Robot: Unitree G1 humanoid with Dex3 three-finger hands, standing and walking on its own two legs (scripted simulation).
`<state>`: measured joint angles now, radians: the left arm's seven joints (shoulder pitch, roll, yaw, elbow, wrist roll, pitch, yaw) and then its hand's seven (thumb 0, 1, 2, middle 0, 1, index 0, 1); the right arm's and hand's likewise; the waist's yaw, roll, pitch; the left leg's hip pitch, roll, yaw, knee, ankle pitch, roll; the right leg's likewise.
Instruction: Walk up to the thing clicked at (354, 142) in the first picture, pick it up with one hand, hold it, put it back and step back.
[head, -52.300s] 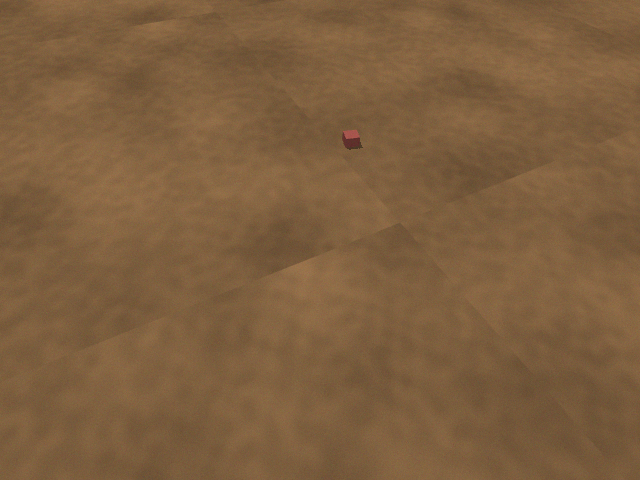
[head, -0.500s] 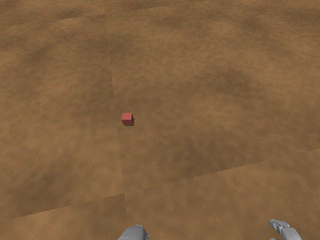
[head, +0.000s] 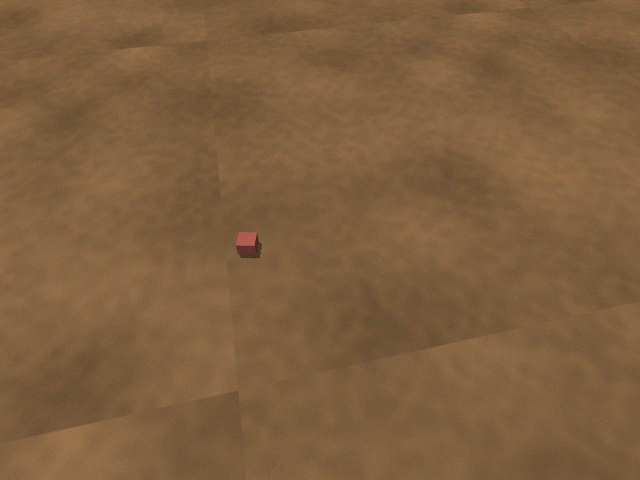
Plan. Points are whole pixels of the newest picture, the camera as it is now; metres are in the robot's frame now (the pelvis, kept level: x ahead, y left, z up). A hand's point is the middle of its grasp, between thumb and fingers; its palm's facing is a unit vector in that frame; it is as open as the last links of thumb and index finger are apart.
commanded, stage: step back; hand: left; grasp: from above
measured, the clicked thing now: (247, 243) +1.08 +0.28 -0.73
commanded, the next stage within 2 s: stand in 0.50 s
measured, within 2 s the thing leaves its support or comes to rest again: neither
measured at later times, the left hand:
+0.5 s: hand out of the picture +0.11 +0.30 -0.15, palm faces +0.06 -0.92 -0.39, open 7.4 cm
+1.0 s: hand out of the picture +0.12 +0.28 -0.14, palm faces +0.01 -0.94 -0.35, open 7.4 cm
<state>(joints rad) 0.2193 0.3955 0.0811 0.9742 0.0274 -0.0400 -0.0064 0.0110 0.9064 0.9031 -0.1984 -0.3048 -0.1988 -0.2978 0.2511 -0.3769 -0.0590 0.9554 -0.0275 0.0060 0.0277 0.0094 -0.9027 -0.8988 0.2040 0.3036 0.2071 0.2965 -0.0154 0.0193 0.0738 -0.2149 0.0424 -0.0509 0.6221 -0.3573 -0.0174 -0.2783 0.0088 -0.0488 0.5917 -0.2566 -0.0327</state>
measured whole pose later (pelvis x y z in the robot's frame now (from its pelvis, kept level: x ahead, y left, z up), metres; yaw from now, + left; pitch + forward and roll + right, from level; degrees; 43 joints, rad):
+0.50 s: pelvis +0.04 +0.02 +0.00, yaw +2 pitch -3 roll -1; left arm 0.15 0.38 0.05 1.01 0.00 -0.01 0.01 0.01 0.91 0.90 -0.20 -0.30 -0.20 -0.30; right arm 0.12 -0.33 -0.02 1.01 -0.01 0.02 0.01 0.01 -0.91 -0.90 0.20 0.30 0.20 0.30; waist 0.02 0.00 0.09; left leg -0.32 0.04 -0.01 0.64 -0.28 -0.03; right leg -0.24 -0.02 -0.04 0.63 -0.34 0.00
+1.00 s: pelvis +0.05 +0.02 +0.02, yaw +2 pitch -2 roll +0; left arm 0.09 0.36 0.01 1.15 0.01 -0.02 -0.01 0.01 0.91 0.90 -0.20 -0.30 -0.20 -0.30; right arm 0.07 -0.35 0.00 1.12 -0.01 -0.01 0.01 0.01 -0.91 -0.90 0.20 0.30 0.20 0.30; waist 0.00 0.00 0.07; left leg -0.16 0.04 0.00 0.35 -0.15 -0.03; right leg -0.10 -0.02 -0.04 0.35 -0.22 0.01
